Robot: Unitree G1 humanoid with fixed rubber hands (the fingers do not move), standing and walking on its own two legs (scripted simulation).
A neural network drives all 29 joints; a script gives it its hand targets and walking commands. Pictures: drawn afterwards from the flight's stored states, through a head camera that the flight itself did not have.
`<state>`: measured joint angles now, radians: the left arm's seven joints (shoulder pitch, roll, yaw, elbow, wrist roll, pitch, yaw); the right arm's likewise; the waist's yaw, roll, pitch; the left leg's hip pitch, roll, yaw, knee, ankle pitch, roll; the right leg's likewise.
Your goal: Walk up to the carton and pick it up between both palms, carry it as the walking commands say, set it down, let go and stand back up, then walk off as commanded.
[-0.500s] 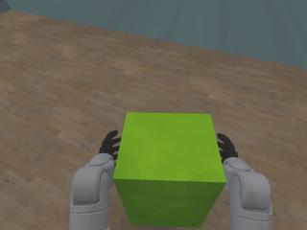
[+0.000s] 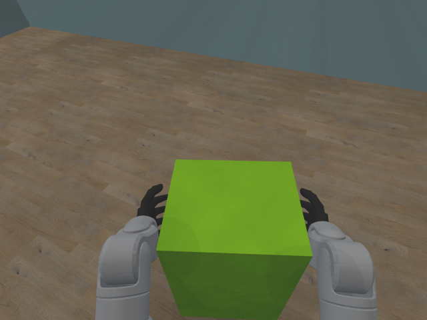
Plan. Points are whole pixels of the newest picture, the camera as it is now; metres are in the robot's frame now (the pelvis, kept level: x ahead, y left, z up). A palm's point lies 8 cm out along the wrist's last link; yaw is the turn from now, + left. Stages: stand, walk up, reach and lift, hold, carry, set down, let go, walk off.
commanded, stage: carry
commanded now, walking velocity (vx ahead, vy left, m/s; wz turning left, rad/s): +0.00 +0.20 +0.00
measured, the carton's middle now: (230, 246) +0.27 +0.00 +0.02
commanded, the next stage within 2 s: none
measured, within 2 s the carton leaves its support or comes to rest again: neither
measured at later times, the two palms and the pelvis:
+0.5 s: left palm (46, 262) +0.21 +0.29 +0.09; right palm (226, 259) +0.22 +0.00 +0.08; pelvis -0.06 +0.14 +0.00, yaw +0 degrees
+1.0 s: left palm out of the picture +0.14 +0.43 +0.07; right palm (123, 307) +0.15 +0.15 +0.08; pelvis -0.13 +0.28 +0.00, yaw +1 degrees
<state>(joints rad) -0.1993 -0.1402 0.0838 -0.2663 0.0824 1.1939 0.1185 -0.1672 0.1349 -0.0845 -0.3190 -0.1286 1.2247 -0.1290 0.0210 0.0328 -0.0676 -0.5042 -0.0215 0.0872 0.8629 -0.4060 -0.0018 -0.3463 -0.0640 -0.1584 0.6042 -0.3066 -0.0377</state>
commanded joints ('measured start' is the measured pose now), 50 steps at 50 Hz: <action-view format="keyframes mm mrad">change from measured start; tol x32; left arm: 1 -431 -989 -667 -90 -404 6 -283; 50 -513 -1006 -755 -178 -427 -6 -269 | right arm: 1 -561 993 736 -117 440 -34 261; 50 -476 1004 688 -119 428 -58 275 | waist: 1 9 -139 -191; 11 -15 -296 -290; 15 -38 286 -296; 27 3 42 -331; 29 12 -382 -221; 50 -27 147 -304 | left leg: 1 -104 82 -148 174 37 -64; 12 320 37 50 -542 184 -37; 16 426 334 -248 -442 799 193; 27 301 220 -146 -351 414 136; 32 -78 76 -161 189 9 -51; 41 78 19 16 -226 16 -73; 50 399 268 -147 -433 665 182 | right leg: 1 208 -345 309 -283 376 -114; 11 214 -250 114 -69 534 -5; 15 -241 -25 42 400 -367 95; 21 -223 1 62 423 -199 66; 28 282 -213 265 -316 131 34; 41 248 -276 171 -163 579 -60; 44 124 -207 82 3 405 46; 46 -253 -37 -29 206 -270 127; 50 -269 -15 111 560 -217 69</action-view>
